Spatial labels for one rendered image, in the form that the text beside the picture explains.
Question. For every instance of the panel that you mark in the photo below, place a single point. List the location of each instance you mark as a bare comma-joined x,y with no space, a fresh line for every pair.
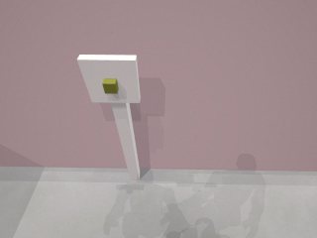
124,68

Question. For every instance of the button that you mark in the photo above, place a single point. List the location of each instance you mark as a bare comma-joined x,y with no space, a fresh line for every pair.
110,85

